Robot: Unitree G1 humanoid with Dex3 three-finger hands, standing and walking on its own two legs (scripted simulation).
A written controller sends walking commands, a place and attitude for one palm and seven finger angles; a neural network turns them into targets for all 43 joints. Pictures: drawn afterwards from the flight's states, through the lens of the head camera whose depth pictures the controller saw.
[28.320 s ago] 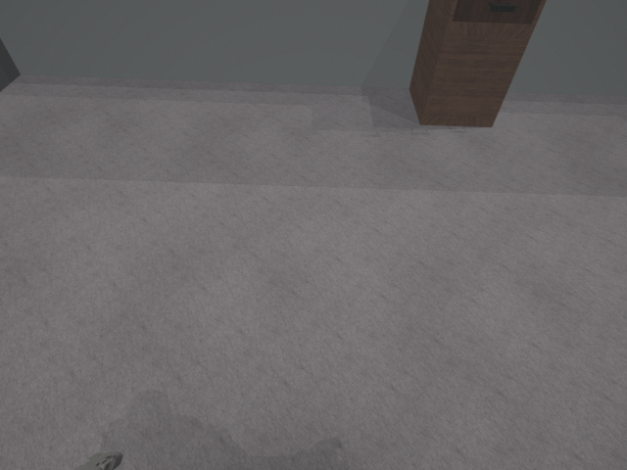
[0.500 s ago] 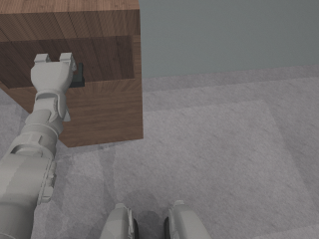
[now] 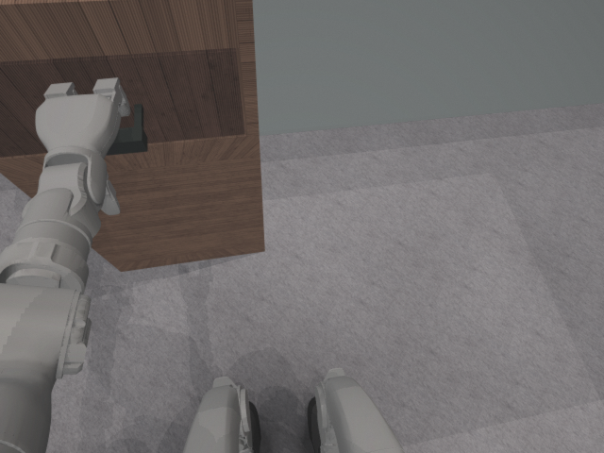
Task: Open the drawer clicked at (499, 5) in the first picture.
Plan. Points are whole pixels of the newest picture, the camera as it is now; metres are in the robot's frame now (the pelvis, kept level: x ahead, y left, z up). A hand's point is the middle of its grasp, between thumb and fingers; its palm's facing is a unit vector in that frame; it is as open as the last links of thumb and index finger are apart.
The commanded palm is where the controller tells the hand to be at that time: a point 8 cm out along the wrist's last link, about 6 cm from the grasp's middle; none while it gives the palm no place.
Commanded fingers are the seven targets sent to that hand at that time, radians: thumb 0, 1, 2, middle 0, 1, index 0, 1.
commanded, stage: lift the fingers back up to retry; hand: left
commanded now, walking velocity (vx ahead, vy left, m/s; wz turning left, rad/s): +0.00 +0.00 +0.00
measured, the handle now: (106, 128) +0.57 +0.23 +0.00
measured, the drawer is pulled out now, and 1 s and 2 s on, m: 0.00 0.00 0.00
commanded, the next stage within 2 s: re-aim the fingers above the handle in 0.60 s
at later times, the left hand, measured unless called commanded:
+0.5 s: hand (74, 126) +0.52 +0.24 +0.06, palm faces -0.05 -0.08 -1.00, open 13.8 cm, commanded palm +0.50 +0.23 +0.12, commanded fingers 0.00 -0.50 0.30 -0.30 -1.20 -0.30 -1.20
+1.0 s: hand (82, 136) +0.51 +0.23 +0.06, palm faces -0.06 -0.04 -1.00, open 13.8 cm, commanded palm +0.50 +0.22 +0.12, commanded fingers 0.00 -0.50 0.30 -0.30 -1.20 -0.30 -1.20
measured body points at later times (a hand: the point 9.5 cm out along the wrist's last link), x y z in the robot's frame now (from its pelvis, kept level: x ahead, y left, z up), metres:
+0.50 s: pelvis +0.06 +0.01 +0.06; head +0.16 +0.02 +0.50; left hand +0.52 +0.24 +0.12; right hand +0.07 -0.26 -0.06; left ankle +0.06 +0.09 -0.63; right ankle +0.05 -0.11 -0.63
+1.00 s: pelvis +0.07 +0.00 +0.06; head +0.16 +0.00 +0.51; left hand +0.51 +0.23 +0.12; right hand +0.11 -0.26 -0.07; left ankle +0.06 +0.09 -0.63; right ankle +0.05 -0.11 -0.63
